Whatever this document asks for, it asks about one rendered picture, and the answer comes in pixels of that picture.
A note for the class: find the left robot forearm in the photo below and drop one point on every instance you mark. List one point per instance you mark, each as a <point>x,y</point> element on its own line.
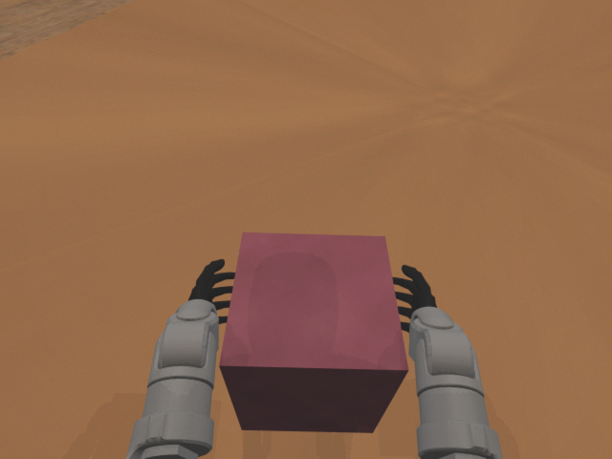
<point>176,421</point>

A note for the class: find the left robot hand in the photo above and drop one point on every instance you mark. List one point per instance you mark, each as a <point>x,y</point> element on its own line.
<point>205,282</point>

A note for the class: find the right robot forearm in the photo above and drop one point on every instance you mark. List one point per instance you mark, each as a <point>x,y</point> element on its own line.
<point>454,420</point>

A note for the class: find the right robot hand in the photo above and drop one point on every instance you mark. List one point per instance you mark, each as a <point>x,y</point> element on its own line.
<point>421,293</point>

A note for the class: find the carton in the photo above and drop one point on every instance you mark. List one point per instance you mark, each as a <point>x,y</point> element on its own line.
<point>313,340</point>

